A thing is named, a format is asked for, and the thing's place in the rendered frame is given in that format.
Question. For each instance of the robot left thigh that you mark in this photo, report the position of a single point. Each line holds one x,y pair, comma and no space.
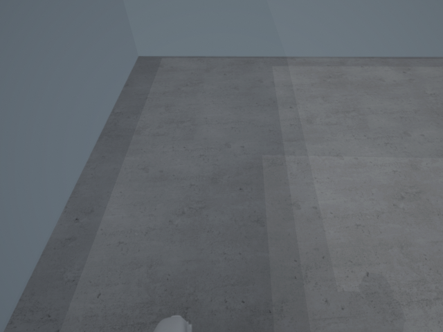
173,324

